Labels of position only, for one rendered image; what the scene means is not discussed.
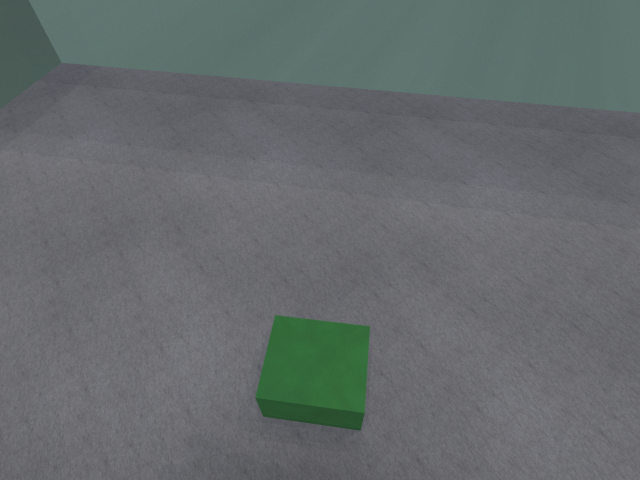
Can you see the carton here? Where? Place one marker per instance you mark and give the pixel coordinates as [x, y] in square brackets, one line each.
[315, 372]

